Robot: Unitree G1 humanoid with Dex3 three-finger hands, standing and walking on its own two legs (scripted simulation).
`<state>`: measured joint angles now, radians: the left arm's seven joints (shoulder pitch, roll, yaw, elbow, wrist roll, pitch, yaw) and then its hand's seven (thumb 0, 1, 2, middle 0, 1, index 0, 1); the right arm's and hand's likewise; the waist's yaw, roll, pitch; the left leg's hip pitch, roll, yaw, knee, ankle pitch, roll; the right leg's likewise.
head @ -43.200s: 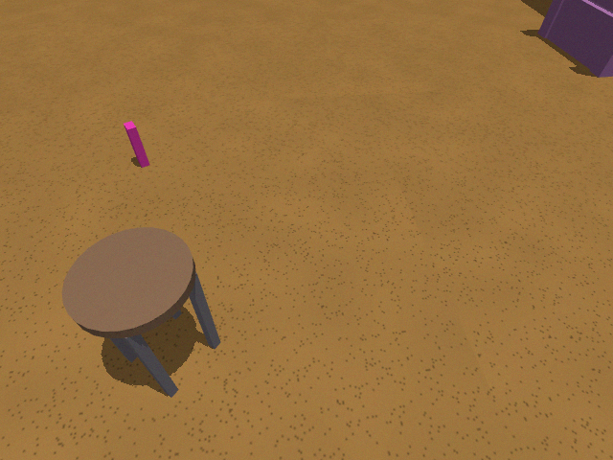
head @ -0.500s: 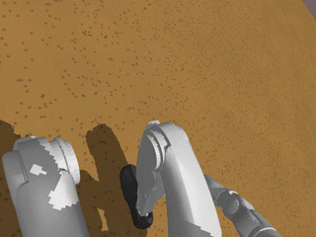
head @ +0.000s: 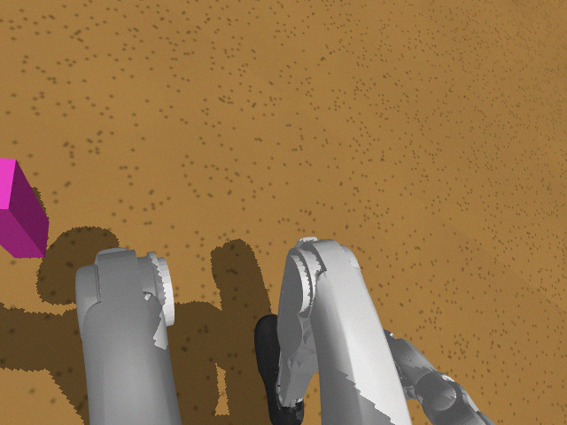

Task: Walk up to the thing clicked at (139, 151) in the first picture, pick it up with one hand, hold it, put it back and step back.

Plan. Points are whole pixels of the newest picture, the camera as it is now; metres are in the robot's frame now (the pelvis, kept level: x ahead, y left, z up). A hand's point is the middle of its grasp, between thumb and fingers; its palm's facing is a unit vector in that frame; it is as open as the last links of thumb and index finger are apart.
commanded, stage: rise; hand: left
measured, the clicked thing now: (15, 216) +0.38 +0.32 -0.20
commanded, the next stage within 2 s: home in 0.08 s
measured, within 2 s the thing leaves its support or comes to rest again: neither
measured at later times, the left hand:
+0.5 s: hand out of the picture +0.29 +0.38 +0.03, palm faces +0.35 -0.79 -0.50, open 17.4 cm
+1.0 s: hand out of the picture +0.23 +0.27 +0.24, palm faces +0.35 -0.86 -0.38, open 17.4 cm
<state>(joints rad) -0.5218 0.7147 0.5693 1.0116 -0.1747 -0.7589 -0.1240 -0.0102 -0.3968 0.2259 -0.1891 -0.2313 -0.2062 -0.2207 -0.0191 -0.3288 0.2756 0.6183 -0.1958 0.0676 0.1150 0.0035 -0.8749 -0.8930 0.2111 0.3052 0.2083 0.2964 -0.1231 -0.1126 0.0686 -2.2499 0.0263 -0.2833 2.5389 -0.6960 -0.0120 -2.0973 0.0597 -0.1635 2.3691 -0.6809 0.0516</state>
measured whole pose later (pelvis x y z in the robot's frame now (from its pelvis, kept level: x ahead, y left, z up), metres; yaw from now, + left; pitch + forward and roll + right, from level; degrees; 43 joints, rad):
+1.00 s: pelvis +0.07 -0.01 +0.34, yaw +12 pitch +20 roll -3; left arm 0.18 0.29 0.12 0.27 -0.01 0.20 0.16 -0.01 -0.53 0.06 -0.06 -0.05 -0.05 -0.06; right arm 0.19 -0.23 0.01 0.51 0.04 -0.01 -0.14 0.01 -0.90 -0.90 0.21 0.31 0.20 0.30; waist -0.03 0.01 -0.17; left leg -1.13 0.05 -0.06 1.34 -0.56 -0.03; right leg -1.07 0.00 -0.05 1.30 -0.58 0.01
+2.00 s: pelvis +0.09 -0.01 +0.41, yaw +14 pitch +7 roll -2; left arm 0.46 0.20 -0.01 0.00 -0.02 0.28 0.13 -0.01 -0.50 0.08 -0.06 -0.06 -0.06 -0.07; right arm 0.28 -0.20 0.03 0.50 0.01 -0.11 -0.19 0.02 -0.90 -0.90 0.21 0.31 0.20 0.30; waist -0.02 0.04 -0.11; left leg -0.63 0.05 -0.04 0.96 -0.46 -0.03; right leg -0.58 0.00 -0.05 0.92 -0.48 0.00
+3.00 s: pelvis +0.09 -0.01 +0.41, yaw +13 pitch +7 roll -2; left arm 0.46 0.20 -0.01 0.01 -0.01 0.26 0.13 -0.01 -0.54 0.06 -0.05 -0.06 -0.05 -0.06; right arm 0.28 -0.20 0.03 0.51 0.01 -0.13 -0.19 0.02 -0.90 -0.90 0.21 0.30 0.20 0.30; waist -0.02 0.04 -0.10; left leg -0.63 0.05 -0.04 0.95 -0.45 -0.03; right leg -0.57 0.00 -0.04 0.92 -0.46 0.01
